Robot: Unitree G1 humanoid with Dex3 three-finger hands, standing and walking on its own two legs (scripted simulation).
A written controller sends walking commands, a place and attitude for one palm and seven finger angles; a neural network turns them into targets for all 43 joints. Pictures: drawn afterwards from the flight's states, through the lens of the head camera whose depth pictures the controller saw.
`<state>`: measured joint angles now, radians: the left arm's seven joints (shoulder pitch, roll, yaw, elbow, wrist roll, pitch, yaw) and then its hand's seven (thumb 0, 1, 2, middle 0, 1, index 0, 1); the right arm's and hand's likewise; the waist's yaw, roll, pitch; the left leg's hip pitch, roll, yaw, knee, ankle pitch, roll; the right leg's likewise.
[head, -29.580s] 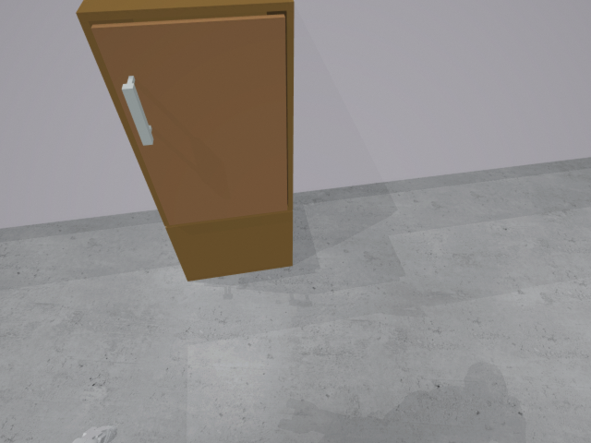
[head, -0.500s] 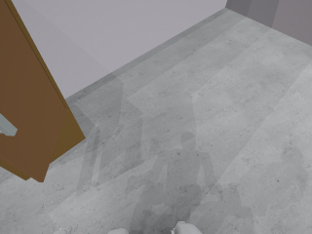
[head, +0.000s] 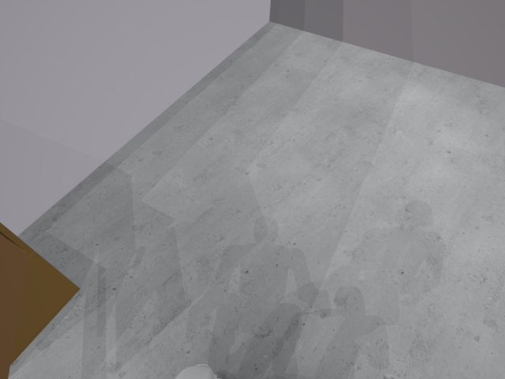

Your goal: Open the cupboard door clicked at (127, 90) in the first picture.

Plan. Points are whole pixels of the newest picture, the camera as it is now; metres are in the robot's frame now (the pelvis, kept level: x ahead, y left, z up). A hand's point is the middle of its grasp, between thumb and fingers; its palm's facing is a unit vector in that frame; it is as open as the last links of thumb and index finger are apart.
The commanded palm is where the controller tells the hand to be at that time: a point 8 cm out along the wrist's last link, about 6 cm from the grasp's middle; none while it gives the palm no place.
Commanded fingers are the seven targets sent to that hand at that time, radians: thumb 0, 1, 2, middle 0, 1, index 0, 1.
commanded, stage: walk to a spot facing it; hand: left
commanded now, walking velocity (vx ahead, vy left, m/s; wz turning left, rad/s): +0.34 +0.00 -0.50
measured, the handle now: out of the picture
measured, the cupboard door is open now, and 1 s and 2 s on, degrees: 45 45 45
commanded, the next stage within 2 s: turn to face it in 1.24 s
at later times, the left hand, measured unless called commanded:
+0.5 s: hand (231, 247) +0.40 +0.08 -0.16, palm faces -0.30 -0.93 -0.22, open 7.4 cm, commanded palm none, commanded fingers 0.00 0.90 0.90 -0.20 -0.30 -0.20 -0.30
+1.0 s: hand (243, 212) +0.50 +0.06 -0.17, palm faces -0.30 -0.94 -0.17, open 7.4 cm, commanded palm none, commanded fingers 0.00 0.90 0.90 -0.20 -0.30 -0.20 -0.30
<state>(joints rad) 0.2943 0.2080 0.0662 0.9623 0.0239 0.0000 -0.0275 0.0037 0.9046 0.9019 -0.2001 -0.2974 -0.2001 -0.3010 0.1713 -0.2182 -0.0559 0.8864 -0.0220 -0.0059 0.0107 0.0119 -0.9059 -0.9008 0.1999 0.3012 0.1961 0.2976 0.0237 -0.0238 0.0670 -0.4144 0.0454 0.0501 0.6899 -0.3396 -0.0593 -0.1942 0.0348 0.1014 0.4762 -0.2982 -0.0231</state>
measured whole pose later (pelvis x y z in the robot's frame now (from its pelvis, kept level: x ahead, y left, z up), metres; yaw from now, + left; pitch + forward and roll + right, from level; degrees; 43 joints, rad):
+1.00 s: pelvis +0.41 -0.11 +0.00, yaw -21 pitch +1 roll +0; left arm 0.25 0.20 0.07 1.05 0.03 -0.01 -0.04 0.01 0.92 0.90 -0.19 -0.30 -0.19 -0.30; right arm 0.25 -0.16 -0.05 1.01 -0.04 -0.08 -0.02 0.00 -0.93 -0.90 0.20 0.30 0.20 0.30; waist 0.02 -0.03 0.04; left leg -0.22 0.06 0.17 0.44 -0.23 0.00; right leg -0.50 -0.07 -0.05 1.06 -0.30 -0.01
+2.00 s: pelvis +0.71 -0.32 +0.00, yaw -1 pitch +1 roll +3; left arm 0.18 0.19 0.05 0.89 0.02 0.00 0.02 0.00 0.91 0.90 -0.20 -0.30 -0.20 -0.30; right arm 0.17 -0.25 -0.09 0.94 -0.02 0.07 0.01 0.01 -0.91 -0.90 0.20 0.30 0.20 0.30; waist -0.02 0.00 0.07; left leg -0.52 0.02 0.04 1.06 -0.44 -0.06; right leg -0.23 -0.10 -0.14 0.53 -0.32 -0.01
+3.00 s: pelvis +0.77 -0.35 +0.00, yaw +35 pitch +1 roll +0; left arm 0.15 0.25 0.07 0.89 0.01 0.06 0.01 0.01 0.91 0.90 -0.20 -0.30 -0.20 -0.30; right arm 0.16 -0.21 -0.05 0.90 -0.03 0.03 0.00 0.01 -0.90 -0.90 0.20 0.30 0.20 0.30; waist 0.00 -0.03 0.11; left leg -0.31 -0.01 -0.02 0.54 -0.25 0.01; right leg -0.48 -0.08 -0.03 1.05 -0.46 0.09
